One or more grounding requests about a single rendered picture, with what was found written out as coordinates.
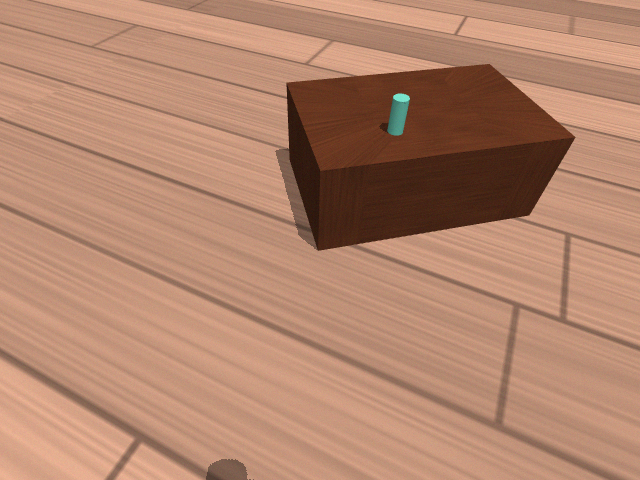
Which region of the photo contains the can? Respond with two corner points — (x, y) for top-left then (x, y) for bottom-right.
(387, 94), (410, 136)

